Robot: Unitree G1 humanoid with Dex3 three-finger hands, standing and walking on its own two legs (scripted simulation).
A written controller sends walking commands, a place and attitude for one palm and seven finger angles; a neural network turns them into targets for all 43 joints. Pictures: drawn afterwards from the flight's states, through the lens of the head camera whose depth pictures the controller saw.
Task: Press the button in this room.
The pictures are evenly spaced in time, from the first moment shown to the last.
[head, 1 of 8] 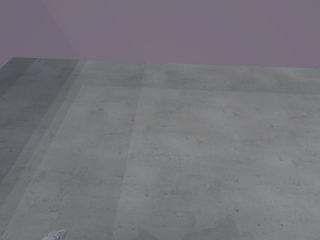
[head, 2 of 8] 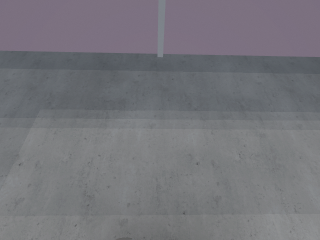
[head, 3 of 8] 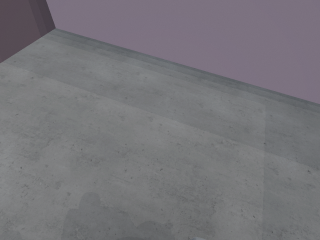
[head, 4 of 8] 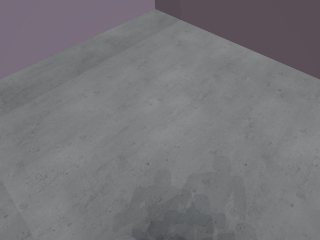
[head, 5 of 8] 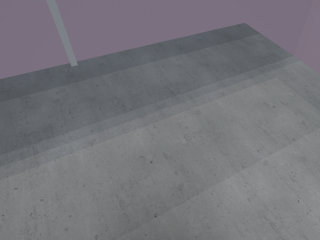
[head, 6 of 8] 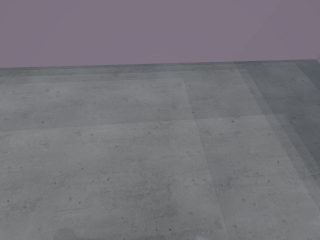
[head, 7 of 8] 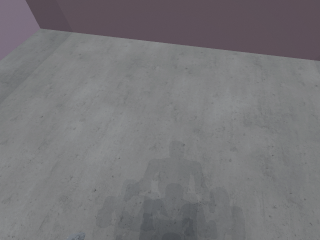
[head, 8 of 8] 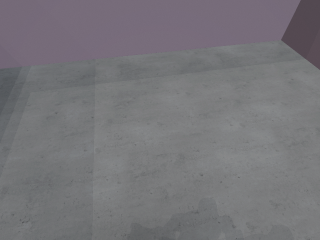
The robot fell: no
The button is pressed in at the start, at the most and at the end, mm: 0 0 0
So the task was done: no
